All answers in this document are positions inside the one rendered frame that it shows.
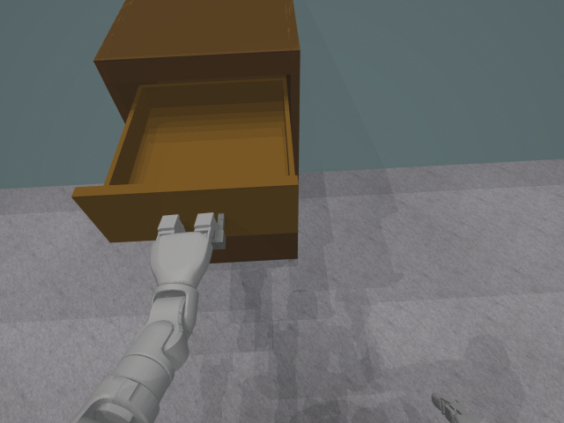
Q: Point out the cabinet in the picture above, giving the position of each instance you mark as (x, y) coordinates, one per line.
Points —
(153, 42)

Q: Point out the drawer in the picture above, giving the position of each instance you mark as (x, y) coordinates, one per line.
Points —
(190, 148)

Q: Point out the right robot hand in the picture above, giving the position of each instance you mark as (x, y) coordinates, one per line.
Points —
(454, 410)

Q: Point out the handle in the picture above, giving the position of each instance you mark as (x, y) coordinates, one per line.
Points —
(218, 239)

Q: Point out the left robot hand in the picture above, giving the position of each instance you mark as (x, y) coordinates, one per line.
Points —
(178, 257)

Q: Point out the robot left forearm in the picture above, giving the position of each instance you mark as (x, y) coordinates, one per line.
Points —
(134, 390)

